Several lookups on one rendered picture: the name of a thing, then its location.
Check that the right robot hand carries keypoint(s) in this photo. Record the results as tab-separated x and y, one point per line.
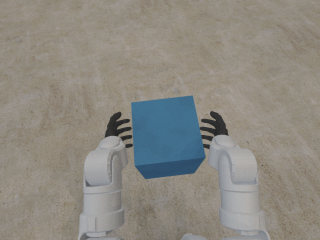
219	124

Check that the left robot forearm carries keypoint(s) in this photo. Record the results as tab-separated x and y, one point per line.
102	184

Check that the carton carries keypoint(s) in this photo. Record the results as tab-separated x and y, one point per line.
167	139

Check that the left robot hand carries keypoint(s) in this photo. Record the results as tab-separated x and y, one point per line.
114	124

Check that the right robot forearm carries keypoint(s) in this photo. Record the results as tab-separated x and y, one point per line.
237	168

